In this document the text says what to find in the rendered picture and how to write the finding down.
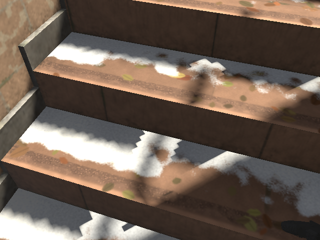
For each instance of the robot right hand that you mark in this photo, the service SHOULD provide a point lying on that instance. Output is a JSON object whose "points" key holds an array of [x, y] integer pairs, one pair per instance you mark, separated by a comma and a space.
{"points": [[309, 230]]}

